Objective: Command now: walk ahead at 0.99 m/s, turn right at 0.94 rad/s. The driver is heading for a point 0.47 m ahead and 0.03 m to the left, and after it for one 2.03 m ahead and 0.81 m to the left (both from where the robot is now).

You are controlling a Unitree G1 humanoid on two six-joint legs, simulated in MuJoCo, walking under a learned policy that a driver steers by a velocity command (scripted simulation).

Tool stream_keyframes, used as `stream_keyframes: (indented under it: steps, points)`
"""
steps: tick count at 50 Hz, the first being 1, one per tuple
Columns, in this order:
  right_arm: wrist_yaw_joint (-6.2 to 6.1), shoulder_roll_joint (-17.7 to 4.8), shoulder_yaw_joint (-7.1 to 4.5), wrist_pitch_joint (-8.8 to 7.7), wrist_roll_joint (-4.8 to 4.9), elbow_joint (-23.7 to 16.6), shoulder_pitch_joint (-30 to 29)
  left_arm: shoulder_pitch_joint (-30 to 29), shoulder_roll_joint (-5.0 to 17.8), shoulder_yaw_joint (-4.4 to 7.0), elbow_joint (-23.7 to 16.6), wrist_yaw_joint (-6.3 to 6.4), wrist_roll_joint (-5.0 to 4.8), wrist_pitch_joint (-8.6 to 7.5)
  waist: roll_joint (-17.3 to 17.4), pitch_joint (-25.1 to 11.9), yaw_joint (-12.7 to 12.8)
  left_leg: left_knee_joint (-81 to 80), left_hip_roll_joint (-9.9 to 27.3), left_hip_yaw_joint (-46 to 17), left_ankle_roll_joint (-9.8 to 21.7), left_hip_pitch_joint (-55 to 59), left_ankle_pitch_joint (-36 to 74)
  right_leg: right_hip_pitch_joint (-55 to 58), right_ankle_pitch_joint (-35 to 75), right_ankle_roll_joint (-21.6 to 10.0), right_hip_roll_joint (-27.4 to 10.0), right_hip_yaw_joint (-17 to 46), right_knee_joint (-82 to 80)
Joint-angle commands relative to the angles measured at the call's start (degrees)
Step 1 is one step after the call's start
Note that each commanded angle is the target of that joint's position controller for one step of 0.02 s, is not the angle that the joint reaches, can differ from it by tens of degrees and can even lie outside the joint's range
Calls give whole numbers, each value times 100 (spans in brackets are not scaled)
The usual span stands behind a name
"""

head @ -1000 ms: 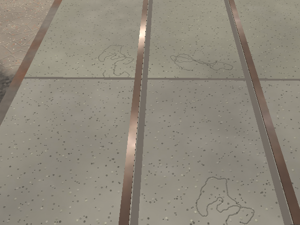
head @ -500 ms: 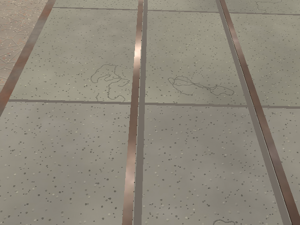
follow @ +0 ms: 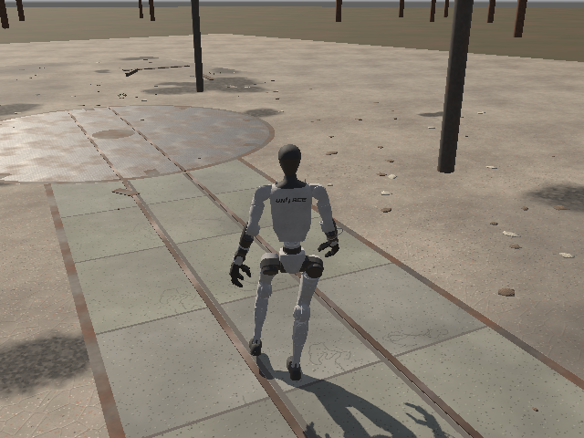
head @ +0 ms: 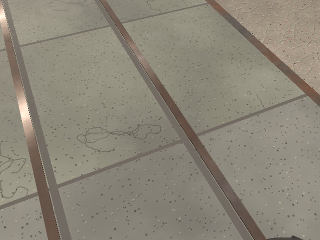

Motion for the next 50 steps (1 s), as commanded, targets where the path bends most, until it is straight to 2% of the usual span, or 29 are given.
stream_keyframes:
  steps: [1, 4, 7, 9, 10, 11, 12, 13, 14, 15, 17, 19, 22, 24, 27, 28, 29, 30, 31, 32, 33, 34, 35, 38, 41, 45, 47, 49, 50]
  points:
    - [76, -577, -99, 61, 88, -520, -509, -516, 850, 220, -572, -6, -21, -266, 113, 674, -159, -1510, -164, 615, -147, 703, 1210, -1778, 836, -669, -1164, 1726, -1696]
    - [117, -543, -73, 2, 224, -587, -826, -135, 887, 258, -424, -45, -116, -310, -145, 329, 201, -2753, -459, 761, 95, 1263, 2601, -1025, 2405, -349, -1304, 1652, -1590]
    - [78, -751, -161, -55, 177, -527, -743, 89, 952, 251, -242, 28, -107, -339, -175, -6, 235, -3447, -731, 776, 385, 1620, 2448, 291, 4129, -90, -1591, 1621, -1016]
    - [-41, -1200, -389, -77, 225, -165, 500, -8, 1292, 295, -171, 58, 42, -323, -302, -816, -441, -3347, -1086, 842, 580, 2729, 1252, 900, 5808, 133, -1728, 1536, 576]
    - [-149, -1383, -501, -72, 267, 142, 1680, -373, 1270, 283, -201, 45, 119, -319, -283, -1246, -1187, -3360, -871, 814, 662, 3964, 976, 314, 5453, 231, -1546, 1321, 2010]
    - [-282, -1765, -642, -73, 151, 368, 2888, -485, 643, 122, -322, 67, 182, -379, 358, -1887, -1599, -3193, 141, -374, 764, 5238, -1029, -747, 3468, 281, -1219, 941, 4192]
    - [-189, -2190, -748, -73, 47, 442, 2432, 387, -70, -72, -589, -26, -170, -420, 2757, -2418, -612, -4817, 1521, -4235, 1469, 6072, -2277, -2534, -737, 583, -263, 541, 5738]
    - [-62, -1619, -716, -38, 123, 323, 1747, -16, 365, -106, -449, 36, 14, -380, 1401, -1504, -644, -5123, 1277, -4457, 1619, 5513, -2703, -3327, -440, 451, -775, 591, 5864]
    - [-15, -1219, -649, -56, 194, 346, 1476, -649, 520, -71, -510, -16, 71, -351, 494, -920, -664, -4984, 1059, -3407, 1691, 4844, -2107, -3381, -11, 469, -1041, 563, 5658]
    - [18, -979, -600, -65, 186, 522, 1509, -1066, 496, -99, -644, -64, 135, -353, -16, -506, -609, -5008, 781, -2763, 1667, 4174, -1307, -3286, 41, 477, -1183, 479, 5330]
    - [24, -726, -490, -115, 221, 891, 1728, -1409, 237, -199, -924, -170, 318, -292, 255, -119, -304, -5119, 335, -2084, 1612, 3440, -629, -3225, -110, 582, -1489, 346, 4739]
    - [20, -735, -490, -172, 338, 1087, 1945, -1636, 96, -298, -1134, -207, 394, -245, 393, 112, -171, -5387, 174, -1911, 1705, 3150, -252, -3434, -267, 779, -1697, 183, 4181]
    - [-29, -978, -595, -211, 340, 1044, 1729, -2484, 91, -462, -1588, -314, 306, -296, 355, 479, -109, -5969, -90, -1331, 1727, 2106, 269, -2863, 681, 1115, -1829, -83, 2351]
    - [20, -1231, -698, -236, 398, 1014, 1649, -2732, 37, -527, -1618, -388, 174, -316, 394, 395, -159, -6295, -249, -975, 1590, 1345, 954, -1362, 1414, 1184, -1535, -438, 1391]
    - [86, -1324, -732, -235, 485, 1115, 1933, -2704, 298, -417, -1547, -260, 136, -304, 325, 196, -208, -5885, -73, -972, 1401, 2115, 2249, -809, 1776, 1110, -1426, -414, 896]
    - [77, -1374, -739, -218, 472, 1168, 2039, -2464, 419, -346, -1468, -190, 163, -317, 294, -63, -108, -5251, -110, -876, 1299, 2506, 3166, -509, 1429, 1050, -1305, -430, 734]
    - [72, -1467, -764, -187, 447, 1213, 2093, -1801, 554, -253, -1254, -108, 197, -344, 179, -530, 195, -4108, -306, -681, 1187, 2637, 3985, 249, 991, 975, -1124, -511, 614]
    - [77, -1507, -786, -178, 449, 1182, 1996, -913, 718, -144, -1035, -3, 237, -369, 132, -1035, 645, -2697, -569, -593, 1076, 2049, 3761, 1436, 699, 913, -1360, -385, 708]
    - [67, -1074, -680, -216, 451, 1018, 1880, 198, 1169, 29, -955, 139, 360, -384, -430, -1784, 1084, -771, -905, -286, 1004, 1176, 2177, 2576, -1293, 763, -2695, 998, 458]
    - [25, -262, -500, -178, 643, 763, 2315, 231, 1511, 102, -961, 172, 498, -329, -1587, -2308, 602, 948, -1286, 50, 949, -173, -1022, 3140, -3251, 425, -4185, 3798, -685]
    - [-2, -631, -528, -93, 548, 707, 2035, -224, 1222, 108, -973, 178, 323, -277, -1374, -1775, 434, 1445, -986, 84, 1033, -763, -466, 2530, -3567, 253, -4031, 4420, -1215]
    - [16, -764, -564, -18, 453, 715, 1566, -658, 688, 8, -996, 159, 260, -295, -774, -930, 340, 1325, -682, 172, 1027, -944, 14, 1854, -2715, 307, -3743, 3275, -1101]
    - [75, -732, -563, 34, 397, 736, 1310, -791, 408, -44, -920, 120, 245, -329, -403, -491, 258, 1088, -504, 187, 975, -805, 237, 1276, -1452, 355, -3464, 2334, -1088]
    - [228, -418, -530, 274, 262, 631, 992, -548, 27, -130, -546, 91, 129, -459, -590, -27, -45, 804, -225, 245, 867, -650, 296, 638, 670, 633, -2992, 690, -1214]
    - [358, -300, -441, 383, 227, 163, 237, -484, -47, -139, -321, 46, 36, -577, -540, 166, -193, 497, -158, 463, 837, -1018, 841, 542, 1834, 672, -2928, -263, -1520]
    - [539, -381, -310, 351, 269, -228, -640, -640, 203, -90, -201, 94, 53, -626, -201, 545, -309, -1445, -422, 1197, 1022, -94, 1961, 77, 2911, 907, -2456, -1619, -1958]
    - [562, -450, -286, 338, 267, -241, -761, -360, 502, -43, -132, 135, 61, -609, -183, 466, -342, -2053, -869, 1687, 1220, 680, 2052, 354, 5274, 998, -2469, -1901, -1571]
    - [498, -728, -366, 329, 278, -14, -91, -259, 908, 56, -180, 225, 75, -471, -477, -85, -770, -2168, -1305, 1856, 1395, 1540, 1613, 878, 7456, 1090, -2636, -1901, -348]
    - [442, -948, -461, 319, 276, 220, 772, -441, 1083, 108, -258, 261, 107, -361, -571, -534, -1255, -2150, -1449, 1733, 1533, 2482, 1331, 761, 7896, 1051, -2762, -1826, 818]
Keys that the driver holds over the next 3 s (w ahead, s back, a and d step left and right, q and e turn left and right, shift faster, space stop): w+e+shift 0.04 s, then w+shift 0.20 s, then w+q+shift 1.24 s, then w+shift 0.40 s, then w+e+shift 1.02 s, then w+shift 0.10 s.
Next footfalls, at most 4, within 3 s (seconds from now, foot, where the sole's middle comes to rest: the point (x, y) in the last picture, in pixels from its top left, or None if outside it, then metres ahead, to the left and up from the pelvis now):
0.20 left None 0.42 0.16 -0.77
0.62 right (195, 182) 0.75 -0.12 -0.77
1.04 left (145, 116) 1.14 0.13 -0.77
1.44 right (139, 63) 1.58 0.19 -0.77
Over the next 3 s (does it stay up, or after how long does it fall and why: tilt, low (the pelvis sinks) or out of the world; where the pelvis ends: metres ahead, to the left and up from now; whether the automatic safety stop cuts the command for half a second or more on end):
stays up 2.30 1.18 0.01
